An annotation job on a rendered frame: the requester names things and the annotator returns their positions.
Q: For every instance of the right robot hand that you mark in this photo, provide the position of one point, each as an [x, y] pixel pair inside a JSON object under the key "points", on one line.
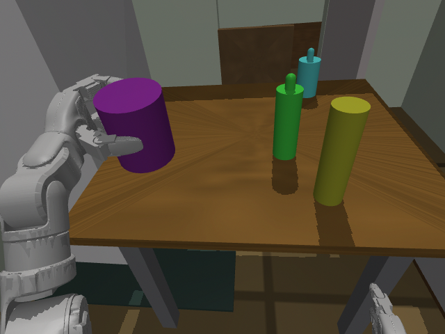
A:
{"points": [[382, 318]]}

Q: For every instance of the left robot arm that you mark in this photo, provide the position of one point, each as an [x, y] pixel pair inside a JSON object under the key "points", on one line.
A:
{"points": [[34, 227]]}

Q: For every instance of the table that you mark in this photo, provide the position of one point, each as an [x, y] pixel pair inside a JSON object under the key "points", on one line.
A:
{"points": [[225, 191]]}

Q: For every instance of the left robot hand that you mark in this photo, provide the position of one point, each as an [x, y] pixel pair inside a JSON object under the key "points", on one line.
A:
{"points": [[68, 114]]}

